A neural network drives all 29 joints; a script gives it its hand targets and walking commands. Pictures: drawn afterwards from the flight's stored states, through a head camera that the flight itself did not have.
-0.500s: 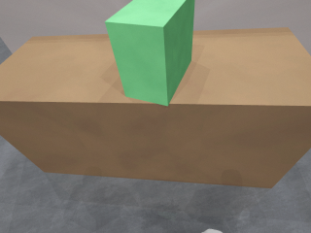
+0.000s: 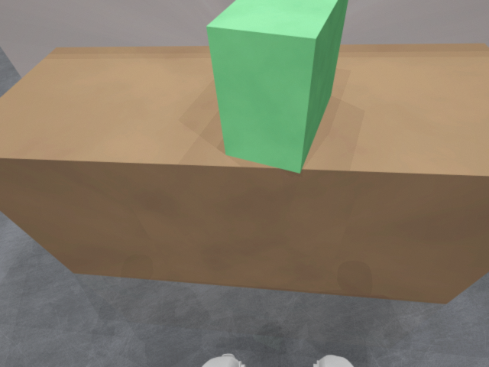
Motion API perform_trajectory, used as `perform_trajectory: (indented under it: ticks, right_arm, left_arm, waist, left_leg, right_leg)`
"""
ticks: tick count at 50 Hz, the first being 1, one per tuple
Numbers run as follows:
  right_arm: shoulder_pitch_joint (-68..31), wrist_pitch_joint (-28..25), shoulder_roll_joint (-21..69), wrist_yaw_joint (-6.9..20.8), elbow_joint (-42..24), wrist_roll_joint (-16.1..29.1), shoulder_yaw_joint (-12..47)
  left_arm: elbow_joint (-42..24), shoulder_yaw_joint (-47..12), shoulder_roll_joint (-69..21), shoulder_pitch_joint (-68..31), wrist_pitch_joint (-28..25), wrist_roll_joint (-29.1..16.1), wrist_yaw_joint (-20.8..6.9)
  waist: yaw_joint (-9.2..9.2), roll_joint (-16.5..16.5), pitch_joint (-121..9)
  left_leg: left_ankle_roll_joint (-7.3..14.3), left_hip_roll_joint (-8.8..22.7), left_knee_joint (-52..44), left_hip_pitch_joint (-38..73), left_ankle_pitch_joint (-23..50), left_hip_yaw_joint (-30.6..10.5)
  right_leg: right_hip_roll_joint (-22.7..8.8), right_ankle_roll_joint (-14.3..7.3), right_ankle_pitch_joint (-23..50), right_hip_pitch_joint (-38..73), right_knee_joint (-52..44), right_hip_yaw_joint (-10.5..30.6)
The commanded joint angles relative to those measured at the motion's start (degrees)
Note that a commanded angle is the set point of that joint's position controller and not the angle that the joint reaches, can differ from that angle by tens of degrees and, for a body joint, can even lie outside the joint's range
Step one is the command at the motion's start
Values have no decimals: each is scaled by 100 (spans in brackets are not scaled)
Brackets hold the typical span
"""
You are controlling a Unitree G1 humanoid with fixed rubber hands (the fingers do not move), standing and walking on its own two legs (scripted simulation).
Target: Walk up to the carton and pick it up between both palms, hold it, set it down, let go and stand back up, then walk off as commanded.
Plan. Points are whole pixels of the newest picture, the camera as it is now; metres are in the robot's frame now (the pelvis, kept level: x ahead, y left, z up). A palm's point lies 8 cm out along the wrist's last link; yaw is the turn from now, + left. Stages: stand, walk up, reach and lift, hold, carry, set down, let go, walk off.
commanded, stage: walk up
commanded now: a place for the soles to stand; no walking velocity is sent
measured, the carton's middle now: (285, 70) +0.70 -0.04 +0.13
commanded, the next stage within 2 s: none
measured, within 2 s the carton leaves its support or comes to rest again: neither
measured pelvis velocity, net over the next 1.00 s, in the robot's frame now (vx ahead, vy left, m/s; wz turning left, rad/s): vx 0.03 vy -0.04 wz -0.12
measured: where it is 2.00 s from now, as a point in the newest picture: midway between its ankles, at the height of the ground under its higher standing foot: outside the picture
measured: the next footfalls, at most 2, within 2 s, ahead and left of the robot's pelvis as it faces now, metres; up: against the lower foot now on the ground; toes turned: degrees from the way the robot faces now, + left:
right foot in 0.36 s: +0.11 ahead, -0.14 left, +0.00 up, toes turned -7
right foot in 1.92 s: +0.26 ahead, -0.13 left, +0.00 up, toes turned -7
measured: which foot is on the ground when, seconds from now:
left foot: down 0.00-1.00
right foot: up 0.00-0.34, down 0.36-1.00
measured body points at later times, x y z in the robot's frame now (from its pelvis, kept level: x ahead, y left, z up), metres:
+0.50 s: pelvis +0.02 -0.04 +0.01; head +0.05 -0.06 +0.46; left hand +0.11 +0.28 -0.09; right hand +0.08 -0.36 -0.11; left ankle +0.06 +0.10 -0.68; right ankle +0.07 -0.14 -0.68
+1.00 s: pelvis +0.03 -0.04 +0.01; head +0.06 -0.06 +0.46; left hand +0.13 +0.27 -0.09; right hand +0.08 -0.36 -0.11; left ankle +0.06 +0.11 -0.68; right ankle +0.07 -0.14 -0.68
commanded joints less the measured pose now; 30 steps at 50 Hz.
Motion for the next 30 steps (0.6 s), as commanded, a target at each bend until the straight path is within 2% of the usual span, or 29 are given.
perform_trajectory:
  ticks: [1, 2, 3, 4, 5, 6, 7, 8, 9, 10, 11, 12, 13, 14, 15, 16, 17, 18, 19, 20, 22, 23, 24, 25, 26, 27, 28, 29, 30]
  right_arm:
    - [296, -370, -1521, -370, -163, -135, -868]
    - [419, -428, -1479, -402, -196, -165, -804]
    - [367, -451, -1491, -411, -158, -189, -804]
    - [550, -497, -1519, -438, -105, -146, -862]
    - [574, -529, -1409, -453, -62, -84, -773]
    - [498, -532, -1351, -468, -30, -100, -702]
    - [418, -588, -1421, -472, -113, -122, -711]
    - [416, -600, -1359, -500, -80, -158, -696]
    - [569, -617, -1448, -504, -41, -94, -706]
    - [383, -597, -1401, -517, -15, -92, -718]
    - [580, -619, -1347, -508, -57, -81, -708]
    - [604, -612, -1401, -528, -80, -95, -718]
    - [434, -595, -1475, -525, -98, -113, -705]
    - [296, -564, -1503, -490, -139, -117, -692]
    - [139, -517, -1469, -483, -181, -133, -670]
    - [-144, -498, -1416, -434, -301, -84, -617]
    - [-285, -468, -1104, -399, -339, -62, -446]
    - [-226, -452, -688, -390, -400, -30, -352]
    - [-395, -352, -878, -419, -216, 24, -394]
    - [-525, -287, -1176, -432, -136, 3, -509]
    - [-480, -303, -1197, -391, -133, -51, -511]
    - [-303, -294, -1148, -360, -70, -53, -516]
    - [-241, -327, -1160, -342, 2, -107, -588]
    - [-76, -329, -1112, -325, -15, -116, -608]
    - [67, -340, -1178, -322, 123, -83, -605]
    - [145, -364, -1152, -343, 141, -123, -636]
    - [176, -368, -1180, -329, 202, -147, -581]
    - [155, -391, -1285, -355, 153, -109, -618]
    - [178, -391, -1347, -337, 237, -159, -630]
  left_arm:
    - [179, 516, 1558, 263, -146, -6, -101]
    - [127, 488, 1408, 99, -134, -13, -127]
    - [136, 503, 1447, 210, -117, -16, -147]
    - [104, 507, 1391, 211, -126, -17, -163]
    - [167, 484, 1332, 387, -123, 9, -136]
    - [108, 468, 1336, 223, -72, -24, -135]
    - [61, 479, 1348, 205, -69, -8, -147]
    - [-3, 503, 1409, -105, -70, 38, -159]
    - [-42, 475, 1378, 89, -64, 24, -147]
    - [5, 437, 1283, 189, -105, -34, -148]
    - [-74, 449, 1232, 19, -126, -1, -177]
    - [-111, 392, 1219, -41, -135, 6, -199]
    - [-212, 411, 1186, -39, -173, 2, -189]
    - [-263, 406, 1299, 17, -195, 37, -207]
    - [-214, 434, 1305, 58, -263, 77, -208]
    - [-74, 463, 1249, 420, -347, 108, -217]
    - [125, 495, 1405, 606, -408, 178, -185]
    - [183, 648, 1890, 718, -451, 215, -149]
    - [128, 662, 2059, 367, -416, 71, -160]
    - [-31, 606, 1998, 70, -391, 112, -157]
    - [-60, 549, 1912, 12, -326, 121, -137]
    - [-96, 547, 1849, -48, -324, 147, -139]
    - [-71, 491, 1803, -162, -296, 141, -147]
    - [-144, 500, 1767, -290, -271, 157, -168]
    - [-181, 485, 1739, -473, -238, 151, -190]
    - [-175, 449, 1624, -519, -197, 113, -229]
    - [-134, 375, 1470, -503, -188, 116, -253]
    - [-147, 376, 1384, -522, -160, 102, -282]
    - [-104, 376, 1300, -695, -139, 145, -311]
  waist:
    - [-315, -120, -156]
    - [-265, -195, -65]
    - [-280, 76, -201]
    - [-303, -148, -288]
    - [-201, -162, -330]
    - [-270, -22, -291]
    - [-198, 245, -309]
    - [-280, -34, -233]
    - [-253, -202, -374]
    - [-182, -4, -498]
    - [-284, 234, -667]
    - [-285, 309, -708]
    - [-251, 451, -815]
    - [-266, 419, -917]
    - [-131, 242, -845]
    - [206, 15, -1084]
    - [297, -827, -1173]
    - [366, -1759, -1246]
    - [263, -1774, -946]
    - [254, -1301, -586]
    - [196, -1092, -570]
    - [163, -1232, -656]
    - [68, -1317, -587]
    - [20, -1298, -503]
    - [-49, -1119, -663]
    - [-96, -1206, -620]
    - [-117, -1082, -682]
    - [-194, -947, -653]
    - [-157, -701, -386]
  left_leg:
    - [-62, 1512, -3817, 1787, -1156, -2974]
    - [-23, 1509, -3714, 1617, -369, -2704]
    - [-88, 1416, -3653, 1963, -144, -2391]
    - [28, 1692, -3556, 2128, 259, -2724]
    - [-93, 1752, -3318, 2243, 1330, -2479]
    - [-167, 1645, -3345, 2239, 1592, -2250]
    - [49, 1726, -3207, 2180, 1791, -1996]
    - [168, 1672, -3122, 2111, 2192, -2081]
    - [184, 1896, -2969, 2453, 2653, -2116]
    - [299, 1722, -2736, 2598, 3222, -1664]
    - [326, 1826, -2712, 2739, 3349, -1785]
    - [544, 1877, -2501, 2807, 3785, -1578]
    - [748, 1934, -2346, 2687, 3966, -1471]
    - [871, 1989, -2333, 2500, 3312, -1531]
    - [966, 1888, -2132, 2133, 3067, -1418]
    - [907, 1694, -1748, 1412, 2564, -933]
    - [536, 1311, -960, 551, 2370, -457]
    - [62, 616, 158, -398, 1056, 142]
    - [-24, 163, -15, -761, -715, -219]
    - [-40, 277, 76, -601, -1126, -294]
    - [-14, 136, -139, -407, -1150, -302]
    - [-9, 191, -374, -259, -950, -285]
    - [74, 158, -619, 297, -749, -360]
    - [97, 142, -867, 317, -634, -353]
    - [113, 141, -1139, 738, -365, -357]
    - [100, 36, -1433, 1177, -225, -227]
    - [171, 146, -1653, 1270, -171, -391]
    - [283, 555, -2221, 1385, -687, -909]
    - [350, 702, -2720, 1447, -1476, -1275]
  right_leg:
    - [59, -26, 637, -1843, 603, 472]
    - [51, -55, 699, -1536, 299, 667]
    - [109, 23, 727, -1561, 112, 676]
    - [204, -42, 575, -1484, 97, 791]
    - [128, -55, 606, -1409, -95, 751]
    - [96, -30, 641, -1345, -350, 795]
    - [15, -1, 616, -1197, -588, 814]
    - [18, -50, 539, -1219, -608, 626]
    - [55, -84, 447, -1252, -704, 735]
    - [14, -53, 318, -1250, -869, 568]
    - [-46, -122, 165, -1124, -957, 553]
    - [-65, -122, -83, -1005, -1115, 331]
    - [-146, -141, 16, -887, -1285, 75]
    - [-204, -142, -86, -558, -1712, 85]
    - [-84, -212, -379, -69, -2209, -40]
    - [-65, -357, 558, 1019, -3192, -58]
    - [-104, -427, 1451, 2014, -3671, 550]
    - [-1038, -780, 1802, 2545, -4025, 2196]
    - [-1508, -1227, 1435, 2026, -4178, 3383]
    - [-1595, -1528, 861, 1594, -4061, 3301]
    - [-1467, -1439, 238, 1369, -4080, 3149]
    - [-1304, -1325, -297, 1330, -4112, 2965]
    - [-1231, -1215, -447, 762, -4115, 2876]
    - [-1154, -1171, -387, 663, -3939, 2623]
    - [-1060, -1035, -690, 409, -3877, 2452]
    - [-793, -872, -1069, 58, -3859, 2077]
    - [-662, -752, -1026, -34, -3734, 1860]
    - [-370, -497, -1104, -316, -3463, 1419]
    - [-152, -421, -1544, -661, -3201, 1110]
